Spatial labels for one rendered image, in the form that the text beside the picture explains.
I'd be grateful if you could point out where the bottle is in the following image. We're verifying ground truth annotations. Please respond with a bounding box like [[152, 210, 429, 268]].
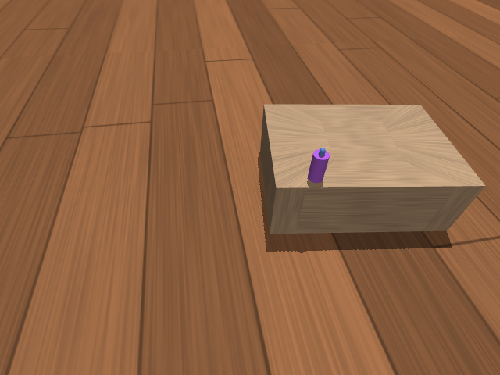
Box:
[[308, 148, 330, 183]]

